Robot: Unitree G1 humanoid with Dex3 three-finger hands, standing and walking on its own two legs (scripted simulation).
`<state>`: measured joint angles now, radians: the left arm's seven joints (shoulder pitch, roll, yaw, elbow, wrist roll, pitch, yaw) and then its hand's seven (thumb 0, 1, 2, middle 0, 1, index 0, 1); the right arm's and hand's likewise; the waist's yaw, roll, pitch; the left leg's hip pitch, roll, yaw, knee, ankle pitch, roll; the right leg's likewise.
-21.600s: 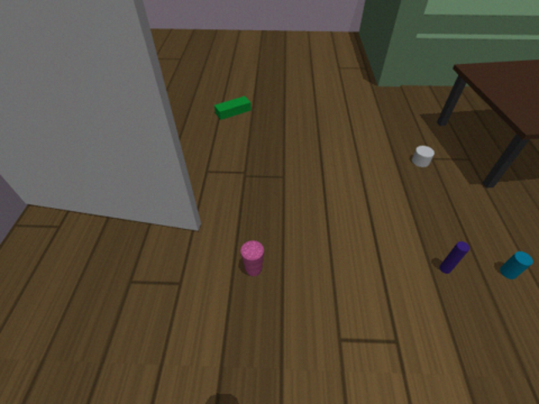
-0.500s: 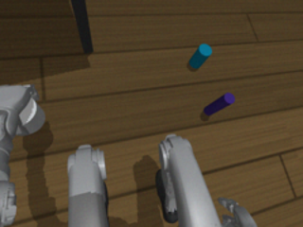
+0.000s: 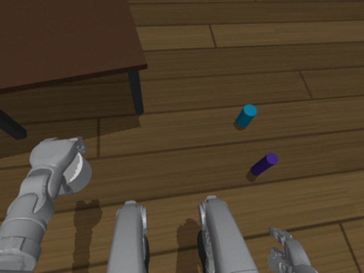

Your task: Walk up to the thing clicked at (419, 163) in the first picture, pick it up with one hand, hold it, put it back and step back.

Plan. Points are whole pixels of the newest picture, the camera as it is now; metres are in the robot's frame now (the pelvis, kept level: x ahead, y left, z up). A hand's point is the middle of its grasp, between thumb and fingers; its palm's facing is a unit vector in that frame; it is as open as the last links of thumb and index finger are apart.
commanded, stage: lift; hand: left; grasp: from above
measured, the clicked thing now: (67, 170) +0.37 +0.27 -0.13
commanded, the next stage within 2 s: hold in 0.74 s
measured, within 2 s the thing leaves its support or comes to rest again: neither
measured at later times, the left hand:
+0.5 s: hand (45, 155) +0.35 +0.24 +0.05, palm faces -0.48 -0.09 -0.87, open 11.5 cm
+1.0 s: hand (36, 127) +0.37 +0.22 +0.11, palm faces -0.48 -0.09 -0.87, open 11.5 cm
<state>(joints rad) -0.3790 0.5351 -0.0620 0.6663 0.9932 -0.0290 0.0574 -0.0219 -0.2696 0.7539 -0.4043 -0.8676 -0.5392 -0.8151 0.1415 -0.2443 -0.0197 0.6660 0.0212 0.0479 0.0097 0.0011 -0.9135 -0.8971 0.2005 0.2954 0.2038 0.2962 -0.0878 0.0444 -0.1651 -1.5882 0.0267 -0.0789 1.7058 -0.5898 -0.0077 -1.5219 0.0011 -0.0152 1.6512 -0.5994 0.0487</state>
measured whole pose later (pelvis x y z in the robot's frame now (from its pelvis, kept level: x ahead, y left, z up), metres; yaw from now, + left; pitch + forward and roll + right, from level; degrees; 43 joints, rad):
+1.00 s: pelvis +0.08 +0.00 +0.20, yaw +1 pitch +8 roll -1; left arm -0.30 0.36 -0.18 0.84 1.00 0.03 0.13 -0.02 -0.28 0.78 -0.40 -0.87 -0.54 -0.82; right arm 0.25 -0.25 -0.05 0.76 0.03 0.01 -0.03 0.00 -0.90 -0.89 0.20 0.30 0.20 0.30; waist -0.05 0.03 -0.06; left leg -0.55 0.03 0.00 0.75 -0.35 -0.01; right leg -0.52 -0.02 0.03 0.73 -0.36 0.03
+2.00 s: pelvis +0.06 -0.01 +0.22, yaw +1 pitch +1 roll +0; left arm -0.25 0.37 -0.22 0.72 1.00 0.02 0.01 -0.02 -0.28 0.77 -0.41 -0.87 -0.54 -0.82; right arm 0.20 -0.26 -0.05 0.71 0.05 0.05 -0.03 0.01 -0.91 -0.90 0.20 0.29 0.20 0.30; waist -0.01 0.04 -0.01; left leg -0.33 0.03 0.02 0.56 -0.25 -0.01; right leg -0.32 -0.02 0.04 0.56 -0.26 0.03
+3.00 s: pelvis +0.06 -0.01 +0.22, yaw +1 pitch +1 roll +0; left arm -0.25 0.38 -0.20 0.70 1.00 0.00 -0.01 -0.01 -0.29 0.80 -0.38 -0.90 -0.51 -0.85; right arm 0.18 -0.25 -0.04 0.71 0.05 0.06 -0.05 0.01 -0.91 -0.90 0.20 0.30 0.20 0.30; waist -0.01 0.05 0.00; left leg -0.29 0.02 0.02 0.50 -0.23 -0.01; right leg -0.28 -0.02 0.04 0.51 -0.24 0.03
